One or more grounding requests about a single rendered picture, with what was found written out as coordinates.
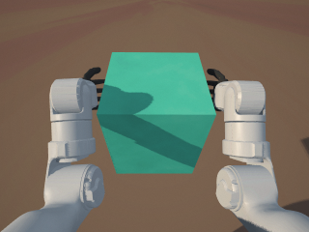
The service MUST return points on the robot left hand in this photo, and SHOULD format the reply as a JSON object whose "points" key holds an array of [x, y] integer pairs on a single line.
{"points": [[88, 75]]}

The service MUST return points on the carton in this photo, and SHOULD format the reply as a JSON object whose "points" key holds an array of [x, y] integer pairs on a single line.
{"points": [[155, 112]]}

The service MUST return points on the left robot upper arm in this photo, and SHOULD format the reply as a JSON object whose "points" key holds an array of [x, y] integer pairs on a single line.
{"points": [[71, 192]]}

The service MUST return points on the right robot upper arm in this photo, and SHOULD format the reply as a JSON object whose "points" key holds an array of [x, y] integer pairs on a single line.
{"points": [[250, 192]]}

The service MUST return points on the robot right hand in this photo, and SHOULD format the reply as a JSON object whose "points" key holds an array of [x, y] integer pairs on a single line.
{"points": [[220, 77]]}

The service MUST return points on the left robot forearm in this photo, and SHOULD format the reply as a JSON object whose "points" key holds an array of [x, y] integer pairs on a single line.
{"points": [[71, 102]]}

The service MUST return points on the right robot forearm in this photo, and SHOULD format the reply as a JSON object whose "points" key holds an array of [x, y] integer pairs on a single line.
{"points": [[244, 105]]}

